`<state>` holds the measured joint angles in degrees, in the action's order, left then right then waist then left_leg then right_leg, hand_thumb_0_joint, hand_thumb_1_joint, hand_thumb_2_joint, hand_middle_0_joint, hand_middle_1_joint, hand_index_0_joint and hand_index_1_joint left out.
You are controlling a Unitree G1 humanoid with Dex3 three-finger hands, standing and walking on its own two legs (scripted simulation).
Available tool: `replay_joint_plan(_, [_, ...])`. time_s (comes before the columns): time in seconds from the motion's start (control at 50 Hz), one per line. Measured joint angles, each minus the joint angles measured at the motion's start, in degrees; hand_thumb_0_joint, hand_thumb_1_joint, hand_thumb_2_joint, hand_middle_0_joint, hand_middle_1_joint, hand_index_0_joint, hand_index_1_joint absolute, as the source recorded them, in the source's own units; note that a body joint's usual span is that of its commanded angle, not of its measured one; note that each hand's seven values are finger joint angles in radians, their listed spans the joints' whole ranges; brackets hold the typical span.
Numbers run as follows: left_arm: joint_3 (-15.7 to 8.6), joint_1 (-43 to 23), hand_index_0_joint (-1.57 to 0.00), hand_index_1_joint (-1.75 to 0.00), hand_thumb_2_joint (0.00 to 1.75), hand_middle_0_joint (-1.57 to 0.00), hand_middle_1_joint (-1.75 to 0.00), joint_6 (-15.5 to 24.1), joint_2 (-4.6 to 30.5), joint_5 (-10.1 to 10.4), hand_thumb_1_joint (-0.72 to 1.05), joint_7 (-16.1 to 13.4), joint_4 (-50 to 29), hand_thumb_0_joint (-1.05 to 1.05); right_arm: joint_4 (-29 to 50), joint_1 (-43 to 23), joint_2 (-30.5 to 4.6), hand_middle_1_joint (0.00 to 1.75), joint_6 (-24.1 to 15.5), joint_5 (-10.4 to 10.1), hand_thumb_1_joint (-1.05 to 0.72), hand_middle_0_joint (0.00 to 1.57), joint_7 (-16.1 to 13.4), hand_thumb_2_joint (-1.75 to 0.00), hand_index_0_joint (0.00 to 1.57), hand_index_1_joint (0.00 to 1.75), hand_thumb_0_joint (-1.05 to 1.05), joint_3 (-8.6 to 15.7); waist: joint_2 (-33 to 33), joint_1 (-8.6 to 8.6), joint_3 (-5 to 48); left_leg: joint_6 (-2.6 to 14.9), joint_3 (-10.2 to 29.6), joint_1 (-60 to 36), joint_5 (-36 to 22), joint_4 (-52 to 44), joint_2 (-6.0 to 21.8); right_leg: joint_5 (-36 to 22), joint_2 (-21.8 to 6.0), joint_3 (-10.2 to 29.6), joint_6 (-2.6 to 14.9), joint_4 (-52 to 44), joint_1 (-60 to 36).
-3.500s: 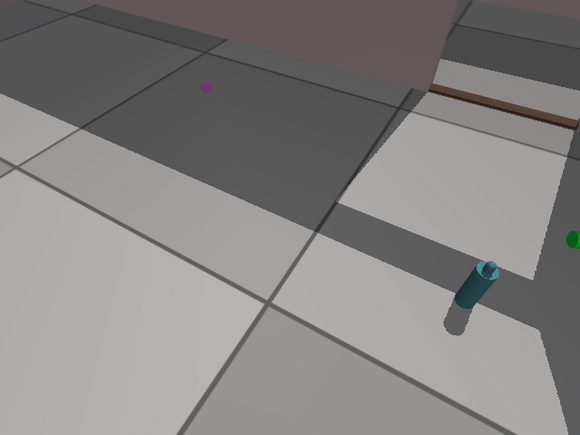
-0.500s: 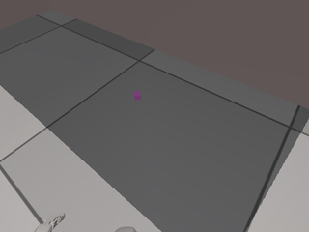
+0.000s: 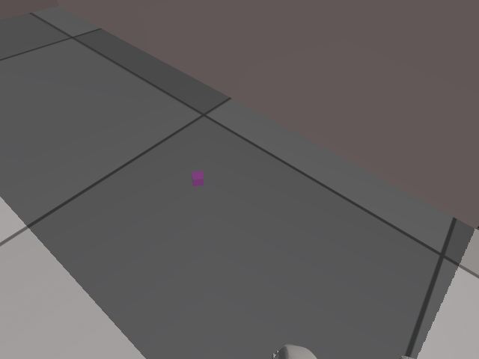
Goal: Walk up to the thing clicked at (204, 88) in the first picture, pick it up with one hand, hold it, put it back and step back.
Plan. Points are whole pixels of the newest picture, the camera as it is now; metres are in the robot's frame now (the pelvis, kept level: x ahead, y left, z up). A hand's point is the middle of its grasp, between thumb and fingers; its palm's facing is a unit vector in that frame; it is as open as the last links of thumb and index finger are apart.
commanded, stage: walk up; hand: left
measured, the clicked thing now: (197, 178) +1.09 +0.21 -0.75
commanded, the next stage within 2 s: none
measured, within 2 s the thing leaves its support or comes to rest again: neither
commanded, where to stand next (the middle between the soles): +0.70 -0.04 m, yaw +1 degrees
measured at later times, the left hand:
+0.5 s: hand (138, 286) +0.27 +0.21 -0.12, palm faces +0.01 -0.92 -0.40, open 7.4 cm
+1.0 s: hand (142, 222) +0.43 +0.24 -0.15, palm faces -0.04 -0.94 -0.34, open 7.4 cm
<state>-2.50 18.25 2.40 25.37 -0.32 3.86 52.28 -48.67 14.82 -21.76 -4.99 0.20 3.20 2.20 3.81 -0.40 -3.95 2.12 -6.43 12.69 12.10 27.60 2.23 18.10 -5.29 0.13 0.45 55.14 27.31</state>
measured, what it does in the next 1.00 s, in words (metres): walks ahead: right foot, then left foot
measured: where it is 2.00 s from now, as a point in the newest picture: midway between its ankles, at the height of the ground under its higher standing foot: (236, 259)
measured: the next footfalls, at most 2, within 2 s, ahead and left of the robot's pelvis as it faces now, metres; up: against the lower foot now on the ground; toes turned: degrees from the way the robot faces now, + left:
right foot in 0.22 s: +0.26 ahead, -0.18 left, +0.00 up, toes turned -5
left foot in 0.68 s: +0.44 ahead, +0.09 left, +0.00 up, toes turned +7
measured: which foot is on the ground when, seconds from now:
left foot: down 0.00-0.26, up 0.28-0.66, down 0.68-1.00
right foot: up 0.00-0.20, down 0.22-0.70, up 0.72-1.00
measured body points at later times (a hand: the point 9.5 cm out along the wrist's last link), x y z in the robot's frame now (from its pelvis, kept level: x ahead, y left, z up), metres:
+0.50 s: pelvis +0.21 -0.06 +0.00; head +0.23 -0.09 +0.45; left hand +0.27 +0.25 -0.09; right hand +0.29 -0.38 -0.13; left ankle +0.29 +0.09 -0.69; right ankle +0.22 -0.17 -0.74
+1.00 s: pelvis +0.39 -0.03 +0.00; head +0.40 -0.02 +0.45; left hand +0.43 +0.29 -0.12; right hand +0.45 -0.35 -0.10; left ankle +0.40 +0.08 -0.74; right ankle +0.49 -0.19 -0.70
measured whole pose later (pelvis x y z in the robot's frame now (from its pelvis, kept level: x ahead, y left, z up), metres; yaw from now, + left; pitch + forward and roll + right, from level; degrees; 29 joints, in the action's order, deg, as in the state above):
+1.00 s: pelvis +0.39 -0.03 +0.00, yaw +1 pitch -3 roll +0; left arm -2.6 17.4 2.0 24.2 -0.7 3.8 52.2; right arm -48.6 17.7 -23.3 -4.1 0.4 3.0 2.7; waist 2.0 0.7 -4.7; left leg 2.4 -6.0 10.4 14.2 27.7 1.3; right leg 15.0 -6.0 -0.8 0.3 44.8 27.1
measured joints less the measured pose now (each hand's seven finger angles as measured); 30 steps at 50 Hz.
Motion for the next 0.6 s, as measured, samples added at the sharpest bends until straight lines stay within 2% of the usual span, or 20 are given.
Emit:
replay_joint_plan(0.06, [-0.4,-0.8,-0.20,-0.30,0.89,-0.21,-0.30,-0.3,-0.2,-0.6,0.91,0.8,0.2,0.01,-0.4,1.8,-0.8,0.30,0.0,0.1,-0.90,0.21,0.2,-0.89,0.21,0.30,0.01,0.3,-0.7,0.71,0.3,-0.17,-0.1,-3.1,1.4,-1.8,0.0,-3.3,-1.4,-0.4,-0.69,-7.0,1.8])
replay_joint_plan(0.12, [-0.7,-1.9,-0.20,-0.30,0.89,-0.21,-0.30,-0.4,-0.4,-0.6,0.90,1.3,0.7,0.01,-1.1,3.5,-1.8,0.30,0.2,0.0,-0.90,0.21,0.2,-0.89,0.21,0.30,0.01,0.7,-1.6,1.36,0.7,-1.03,0.0,-5.6,3.6,-2.3,0.1,-7.8,-2.0,-0.7,-0.64,-13.8,1.5])
replay_joint_plan(0.22, [-1.3,-3.4,-0.20,-0.30,0.89,-0.21,-0.30,0.5,0.0,-0.6,0.90,1.3,1.1,0.01,-2.1,5.4,-3.0,0.30,1.2,0.0,-0.90,0.21,0.1,-0.89,0.20,0.30,0.01,1.0,-2.8,1.92,1.6,-3.45,0.0,-8.1,10.1,1.7,1.1,-9.9,-0.7,-2.3,0.27,-22.8,-3.7])
replay_joint_plan(0.24, [-1.5,-4.0,-0.20,-0.30,0.89,-0.21,-0.30,0.9,-0.2,-0.7,0.90,1.0,1.2,0.01,-2.3,5.5,-3.4,0.30,1.4,0.1,-0.90,0.21,-0.1,-0.89,0.20,0.30,0.01,1.1,-4.1,1.80,1.3,-3.23,0.4,-7.8,12.4,4.8,2.3,-10.5,0.5,-2.9,0.08,-22.4,-4.5])
replay_joint_plan(0.26, [-1.7,-4.6,-0.20,-0.30,0.89,-0.21,-0.30,1.5,-0.8,-0.8,0.90,0.5,1.0,0.01,-2.7,5.3,-3.7,0.30,1.7,0.1,-0.90,0.21,-0.5,-0.89,0.20,0.30,0.01,1.2,-5.7,1.85,0.8,-1.95,1.5,-6.1,13.4,10.1,3.9,-8.8,1.5,-4.0,0.06,-20.4,-4.8])
replay_joint_plan(0.28, [-1.6,-5.1,-0.20,-0.30,0.89,-0.21,-0.30,2.1,-1.1,-0.7,0.90,0.2,0.4,0.01,-3.2,4.8,-3.5,0.30,2.2,0.0,-0.90,0.21,-0.7,-0.89,0.20,0.30,0.01,1.1,-6.1,1.53,0.3,-1.15,3.4,-3.5,14.2,17.0,3.6,-6.9,1.8,-4.4,0.18,-18.8,-4.9])
replay_joint_plan(0.32, [-1.0,-5.3,-0.20,-0.30,0.89,-0.21,-0.30,2.8,-2.1,-0.1,0.91,-0.3,-0.8,0.01,-4.1,3.5,-3.4,0.30,2.9,-0.2,-0.90,0.21,-1.1,-0.89,0.20,0.30,0.01,0.7,-6.4,0.58,-0.4,-0.57,6.4,2.2,14.0,29.1,1.0,-5.2,1.7,-4.2,0.44,-18.8,-6.6])
replay_joint_plan(0.36, [-0.3,-4.9,-0.20,-0.30,0.89,-0.21,-0.30,2.9,-3.3,0.4,0.90,-0.8,-1.5,0.01,-4.4,2.4,-3.6,0.30,2.9,-0.7,-0.90,0.21,-1.1,-0.89,0.20,0.30,0.01,0.6,-7.2,0.05,-0.7,-0.31,7.7,6.8,11.1,34.0,-0.1,-5.2,1.9,-4.6,0.54,-21.5,-9.5])
replay_joint_plan(0.42, [0.4,-3.5,-0.20,-0.30,0.89,-0.21,-0.30,2.8,-4.1,0.4,0.90,-1.1,-2.0,0.01,-4.0,1.2,-3.3,0.30,2.7,-0.5,-0.90,0.21,-0.5,-0.89,0.20,0.30,0.01,0.6,-7.9,-0.25,-0.6,-0.77,8.1,12.0,7.3,31.9,0.3,-5.4,2.6,-5.2,0.90,-25.8,-13.5])
replay_joint_plan(0.5, [0.3,-1.8,-0.20,-0.30,0.89,-0.21,-0.30,2.7,-3.9,-0.1,0.90,-1.3,-2.6,0.01,-3.3,0.2,-2.5,0.30,3.0,0.3,-0.90,0.21,0.5,-0.89,0.20,0.30,0.01,0.9,-7.6,-0.71,-0.6,-2.01,7.7,15.6,3.7,22.8,1.3,-4.2,3.3,-6.2,1.12,-28.7,-17.5])
replay_joint_plan(0.6, [-0.1,0.0,-0.20,-0.30,0.89,-0.21,-0.30,2.3,-2.5,-0.3,0.90,-1.4,-3.2,0.01,-3.3,-0.8,-1.7,0.30,3.2,0.8,-0.90,0.21,1.4,-0.89,0.20,0.30,0.01,1.1,-6.4,-1.55,-1.0,-1.86,5.7,15.2,-2.0,11.1,2.4,-0.1,3.8,-7.6,0.26,-28.2,-21.3])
